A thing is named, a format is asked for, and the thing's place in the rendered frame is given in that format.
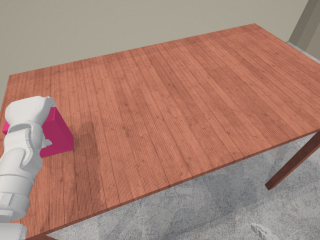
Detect sponge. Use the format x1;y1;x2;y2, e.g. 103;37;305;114
2;106;74;158

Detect robot right hand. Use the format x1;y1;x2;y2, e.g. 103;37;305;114
251;223;279;240

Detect left robot upper arm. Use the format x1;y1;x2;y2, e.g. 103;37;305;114
0;223;28;240

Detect robot left forearm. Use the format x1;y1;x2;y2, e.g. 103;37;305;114
0;120;43;223

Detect table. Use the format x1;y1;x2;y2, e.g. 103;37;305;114
0;23;320;240

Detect robot left hand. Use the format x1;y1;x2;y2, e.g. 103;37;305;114
5;96;57;149

